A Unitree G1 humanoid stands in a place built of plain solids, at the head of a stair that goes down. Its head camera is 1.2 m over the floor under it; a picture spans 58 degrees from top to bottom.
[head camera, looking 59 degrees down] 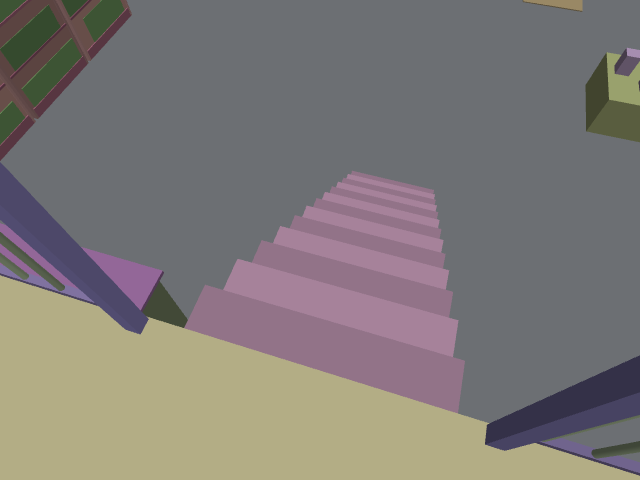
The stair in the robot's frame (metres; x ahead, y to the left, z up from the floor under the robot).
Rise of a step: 0.20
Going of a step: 0.22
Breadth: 0.92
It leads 17 degrees to the right of straight ahead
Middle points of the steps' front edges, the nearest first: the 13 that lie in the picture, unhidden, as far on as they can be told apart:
0.31 0.03 0.00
0.52 -0.03 -0.19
0.73 -0.09 -0.39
0.94 -0.16 -0.58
1.14 -0.22 -0.78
1.35 -0.29 -0.97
1.56 -0.35 -1.17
1.77 -0.41 -1.36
1.97 -0.48 -1.56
2.18 -0.54 -1.75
2.39 -0.61 -1.95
2.60 -0.67 -2.14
2.80 -0.73 -2.34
